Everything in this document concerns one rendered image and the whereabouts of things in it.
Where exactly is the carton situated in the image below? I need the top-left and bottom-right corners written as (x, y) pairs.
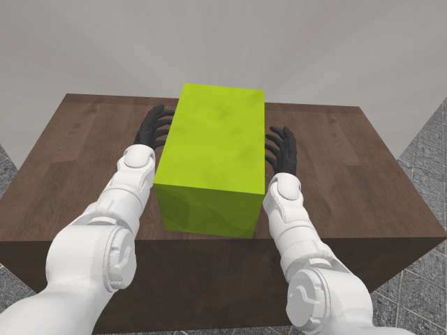
top-left (153, 83), bottom-right (265, 239)

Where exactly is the pedestal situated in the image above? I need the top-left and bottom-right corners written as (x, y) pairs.
top-left (0, 94), bottom-right (447, 334)

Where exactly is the left robot upper arm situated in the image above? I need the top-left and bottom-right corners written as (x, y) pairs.
top-left (0, 225), bottom-right (137, 335)

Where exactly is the left robot hand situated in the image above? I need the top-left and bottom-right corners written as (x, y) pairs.
top-left (133, 104), bottom-right (175, 150)

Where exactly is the right robot hand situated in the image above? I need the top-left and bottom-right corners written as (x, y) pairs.
top-left (265, 126), bottom-right (297, 176)

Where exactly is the right robot upper arm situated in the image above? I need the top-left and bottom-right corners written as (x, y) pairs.
top-left (286, 267), bottom-right (416, 335)

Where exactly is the robot left forearm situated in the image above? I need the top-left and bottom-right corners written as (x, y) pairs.
top-left (45, 144), bottom-right (156, 279)

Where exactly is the robot right forearm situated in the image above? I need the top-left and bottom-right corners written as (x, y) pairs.
top-left (263, 173), bottom-right (373, 308)

